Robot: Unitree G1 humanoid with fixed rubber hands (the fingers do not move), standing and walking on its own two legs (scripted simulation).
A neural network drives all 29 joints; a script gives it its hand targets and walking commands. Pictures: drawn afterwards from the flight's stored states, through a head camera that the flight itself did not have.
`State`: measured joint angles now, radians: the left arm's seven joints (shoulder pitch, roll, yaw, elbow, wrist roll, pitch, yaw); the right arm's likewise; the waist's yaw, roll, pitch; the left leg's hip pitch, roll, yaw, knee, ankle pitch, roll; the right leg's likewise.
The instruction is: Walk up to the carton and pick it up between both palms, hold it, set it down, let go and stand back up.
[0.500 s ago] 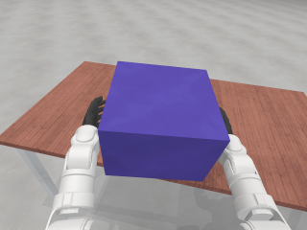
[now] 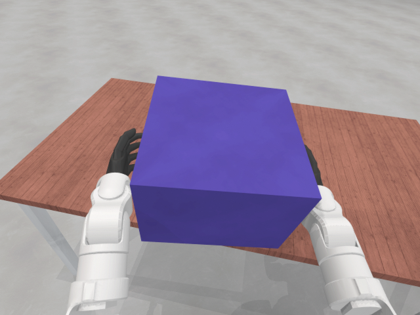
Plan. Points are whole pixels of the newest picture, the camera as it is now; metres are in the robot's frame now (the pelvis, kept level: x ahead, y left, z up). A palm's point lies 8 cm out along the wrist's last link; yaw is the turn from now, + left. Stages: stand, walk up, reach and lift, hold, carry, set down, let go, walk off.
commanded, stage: reach and lift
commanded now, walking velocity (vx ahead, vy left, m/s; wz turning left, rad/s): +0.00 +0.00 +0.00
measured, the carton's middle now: (217, 161) +0.38 -0.02 +0.13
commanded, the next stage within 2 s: hold in 0.32 s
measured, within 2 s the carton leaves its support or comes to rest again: neither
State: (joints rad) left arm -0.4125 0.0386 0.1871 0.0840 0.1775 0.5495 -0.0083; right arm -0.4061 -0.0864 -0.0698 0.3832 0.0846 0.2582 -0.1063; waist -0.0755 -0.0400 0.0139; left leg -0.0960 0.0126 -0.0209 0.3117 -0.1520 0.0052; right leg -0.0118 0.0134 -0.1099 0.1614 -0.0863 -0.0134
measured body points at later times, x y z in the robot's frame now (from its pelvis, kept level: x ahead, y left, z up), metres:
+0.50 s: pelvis -0.01 +0.00 +0.00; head -0.03 +0.02 +0.45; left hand +0.35 +0.17 +0.15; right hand +0.35 -0.18 +0.13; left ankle +0.01 +0.11 -0.75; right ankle +0.01 -0.11 -0.75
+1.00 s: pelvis -0.02 -0.01 +0.00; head -0.04 +0.02 +0.45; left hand +0.35 +0.18 +0.16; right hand +0.35 -0.18 +0.14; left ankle +0.01 +0.11 -0.75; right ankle +0.01 -0.11 -0.75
